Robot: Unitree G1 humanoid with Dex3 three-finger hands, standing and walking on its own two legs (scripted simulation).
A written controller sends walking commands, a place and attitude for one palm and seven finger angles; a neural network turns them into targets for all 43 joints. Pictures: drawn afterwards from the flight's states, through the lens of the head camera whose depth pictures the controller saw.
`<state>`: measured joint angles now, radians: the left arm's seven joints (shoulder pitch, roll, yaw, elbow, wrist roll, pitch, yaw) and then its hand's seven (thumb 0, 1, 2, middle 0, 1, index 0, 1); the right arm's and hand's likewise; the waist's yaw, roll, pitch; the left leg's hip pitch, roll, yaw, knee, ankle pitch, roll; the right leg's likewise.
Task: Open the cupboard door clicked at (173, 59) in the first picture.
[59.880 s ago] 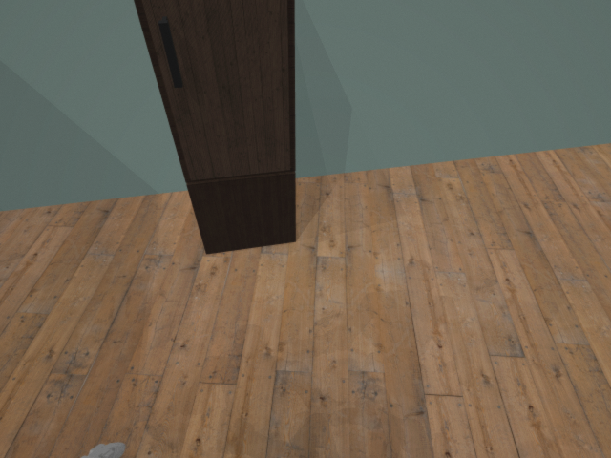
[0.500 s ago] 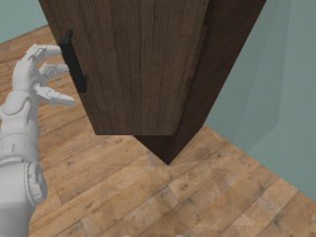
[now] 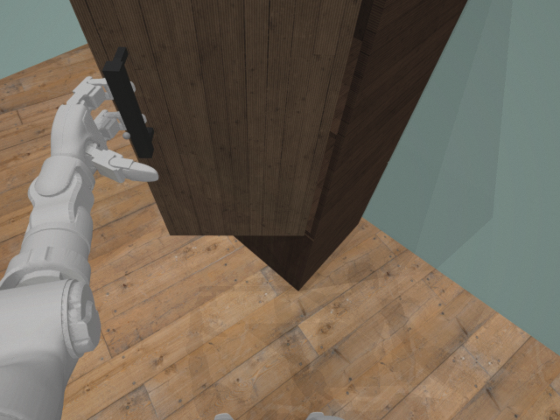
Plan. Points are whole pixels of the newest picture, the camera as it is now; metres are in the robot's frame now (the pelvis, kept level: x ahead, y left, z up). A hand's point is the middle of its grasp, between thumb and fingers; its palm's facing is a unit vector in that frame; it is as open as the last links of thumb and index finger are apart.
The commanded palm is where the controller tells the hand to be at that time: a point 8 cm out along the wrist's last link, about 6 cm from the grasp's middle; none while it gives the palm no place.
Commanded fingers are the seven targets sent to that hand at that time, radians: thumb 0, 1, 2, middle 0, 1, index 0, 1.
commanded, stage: slide the fingers in behind the handle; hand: left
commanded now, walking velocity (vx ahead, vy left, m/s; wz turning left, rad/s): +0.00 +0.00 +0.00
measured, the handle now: (134, 106) +0.54 +0.19 +0.12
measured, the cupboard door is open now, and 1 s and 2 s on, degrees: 43 43 55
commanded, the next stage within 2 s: close the thumb around the handle in 0.66 s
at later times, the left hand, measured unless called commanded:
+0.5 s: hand (140, 135) +0.48 +0.17 +0.12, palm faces +0.00 -1.00 +0.00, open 14.1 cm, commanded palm +0.45 +0.22 +0.12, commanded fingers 0.00 -0.50 0.30 -0.30 -1.20 -0.30 -1.20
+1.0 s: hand (140, 136) +0.48 +0.17 +0.12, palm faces -0.01 -1.00 +0.00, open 12.5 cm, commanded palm +0.46 +0.22 +0.12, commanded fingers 0.00 0.23 0.61 -0.35 -1.28 -0.35 -1.28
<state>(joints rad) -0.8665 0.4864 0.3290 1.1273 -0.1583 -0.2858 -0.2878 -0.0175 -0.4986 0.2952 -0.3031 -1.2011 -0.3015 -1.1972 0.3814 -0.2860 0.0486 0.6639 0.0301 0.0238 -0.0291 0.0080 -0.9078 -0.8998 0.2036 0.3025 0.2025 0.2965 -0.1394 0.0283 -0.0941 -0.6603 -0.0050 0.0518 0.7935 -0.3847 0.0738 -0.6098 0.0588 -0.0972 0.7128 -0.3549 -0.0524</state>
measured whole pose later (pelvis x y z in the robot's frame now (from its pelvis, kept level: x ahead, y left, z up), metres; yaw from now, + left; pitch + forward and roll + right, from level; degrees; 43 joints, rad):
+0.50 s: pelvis +0.00 -0.01 +0.00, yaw -1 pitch +13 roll -2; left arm -0.83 0.44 0.33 1.10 -0.15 -0.29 -0.23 -0.02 -0.50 0.30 -0.27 -1.19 -0.28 -1.19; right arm 0.39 -0.27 0.04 0.66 0.03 0.02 -0.01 0.01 -0.91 -0.90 0.20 0.30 0.20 0.30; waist -0.13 0.03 -0.10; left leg -0.63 0.00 0.06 0.77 -0.38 0.06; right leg -0.59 0.07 -0.09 0.70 -0.35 -0.06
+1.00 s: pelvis +0.01 -0.01 +0.00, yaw +0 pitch +13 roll -2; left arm -0.81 0.43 0.31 1.07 -0.16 -0.29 -0.24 -0.02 -0.24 0.40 -0.28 -1.21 -0.29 -1.22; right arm 0.37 -0.28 0.04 0.66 0.03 0.03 -0.01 0.01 -0.91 -0.90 0.20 0.30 0.20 0.30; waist -0.12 0.03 -0.10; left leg -0.61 0.00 0.06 0.76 -0.38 0.06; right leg -0.56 0.06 -0.09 0.69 -0.36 -0.06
